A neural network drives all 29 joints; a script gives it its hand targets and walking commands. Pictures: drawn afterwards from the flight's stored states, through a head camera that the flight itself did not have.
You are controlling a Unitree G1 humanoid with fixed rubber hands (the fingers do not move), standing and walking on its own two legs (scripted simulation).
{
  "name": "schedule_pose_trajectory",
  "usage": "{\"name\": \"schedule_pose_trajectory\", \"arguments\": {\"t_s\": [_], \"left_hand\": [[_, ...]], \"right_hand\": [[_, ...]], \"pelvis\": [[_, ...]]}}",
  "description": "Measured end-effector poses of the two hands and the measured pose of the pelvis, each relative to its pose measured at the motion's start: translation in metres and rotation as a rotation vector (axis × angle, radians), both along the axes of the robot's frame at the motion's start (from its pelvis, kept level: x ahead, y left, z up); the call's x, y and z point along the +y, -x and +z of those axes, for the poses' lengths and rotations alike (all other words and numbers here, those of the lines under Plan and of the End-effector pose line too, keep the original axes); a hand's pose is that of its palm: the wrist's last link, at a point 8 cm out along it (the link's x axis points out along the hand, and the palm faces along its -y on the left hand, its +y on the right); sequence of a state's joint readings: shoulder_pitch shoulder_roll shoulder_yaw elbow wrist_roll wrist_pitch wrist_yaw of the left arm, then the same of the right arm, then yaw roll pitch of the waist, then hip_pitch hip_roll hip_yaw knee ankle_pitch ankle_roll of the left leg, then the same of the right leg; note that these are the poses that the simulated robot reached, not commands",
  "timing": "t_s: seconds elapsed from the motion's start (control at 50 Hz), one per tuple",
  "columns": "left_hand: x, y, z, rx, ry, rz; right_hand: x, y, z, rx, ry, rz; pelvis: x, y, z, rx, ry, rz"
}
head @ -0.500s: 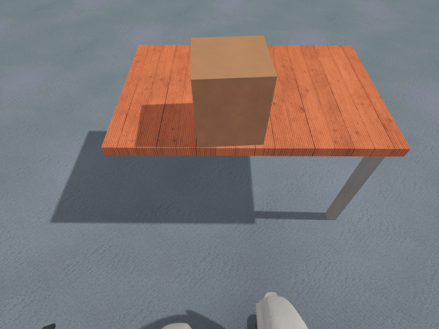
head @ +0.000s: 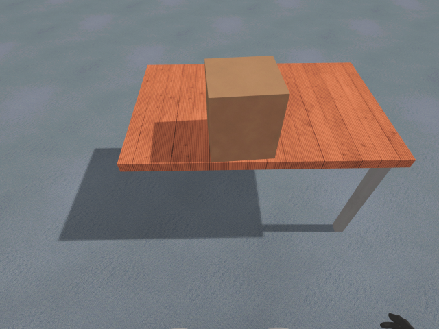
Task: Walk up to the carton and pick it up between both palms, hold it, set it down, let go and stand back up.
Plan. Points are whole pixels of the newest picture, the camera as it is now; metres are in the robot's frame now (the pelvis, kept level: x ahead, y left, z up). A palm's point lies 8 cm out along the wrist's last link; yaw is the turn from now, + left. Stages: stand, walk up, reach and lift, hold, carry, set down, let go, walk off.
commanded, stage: walk up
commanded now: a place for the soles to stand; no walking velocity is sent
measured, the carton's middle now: (241, 110) +0.73 -0.04 -0.06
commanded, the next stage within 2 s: none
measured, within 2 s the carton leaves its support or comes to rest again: neither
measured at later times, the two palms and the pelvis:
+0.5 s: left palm out of the picture +0.12 +0.32 -0.09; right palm out of the picture +0.13 -0.30 -0.08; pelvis +0.02 +0.01 +0.02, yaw -3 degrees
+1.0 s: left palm (70, 324) +0.15 +0.29 -0.07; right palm out of the picture +0.07 -0.36 -0.10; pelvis +0.05 -0.03 +0.02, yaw -6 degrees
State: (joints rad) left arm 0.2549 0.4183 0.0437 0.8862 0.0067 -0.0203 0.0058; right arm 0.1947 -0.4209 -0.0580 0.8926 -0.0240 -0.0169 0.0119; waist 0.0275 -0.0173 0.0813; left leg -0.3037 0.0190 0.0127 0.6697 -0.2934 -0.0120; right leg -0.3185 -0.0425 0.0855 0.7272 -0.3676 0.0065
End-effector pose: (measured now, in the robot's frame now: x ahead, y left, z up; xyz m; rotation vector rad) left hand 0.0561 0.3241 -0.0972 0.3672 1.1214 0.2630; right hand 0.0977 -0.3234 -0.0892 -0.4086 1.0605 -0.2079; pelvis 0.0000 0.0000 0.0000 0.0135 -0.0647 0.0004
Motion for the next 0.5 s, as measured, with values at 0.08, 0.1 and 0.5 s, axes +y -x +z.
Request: {"name": "schedule_pose_trajectory", "arguments": {"t_s": [0.08, 0.1, 0.5], "left_hand": [[0.006, -0.013, -0.007, 0.027, 0.028, -0.024], [0.007, -0.015, -0.008, 0.036, 0.032, -0.035], [-0.006, -0.063, 0.006, 0.047, 0.058, -0.069]], "right_hand": [[0.012, 0.014, 0.005, 0.018, -0.004, -0.045], [0.014, 0.015, 0.006, 0.020, -0.007, -0.055], [0.028, -0.034, 0.013, -0.003, -0.058, -0.069]], "pelvis": [[0.007, -0.004, 0.004, 0.011, 0.014, -0.021], [0.008, -0.004, 0.004, 0.014, 0.012, -0.029], [0.014, -0.023, 0.021, 0.024, 0.017, -0.050]]}}
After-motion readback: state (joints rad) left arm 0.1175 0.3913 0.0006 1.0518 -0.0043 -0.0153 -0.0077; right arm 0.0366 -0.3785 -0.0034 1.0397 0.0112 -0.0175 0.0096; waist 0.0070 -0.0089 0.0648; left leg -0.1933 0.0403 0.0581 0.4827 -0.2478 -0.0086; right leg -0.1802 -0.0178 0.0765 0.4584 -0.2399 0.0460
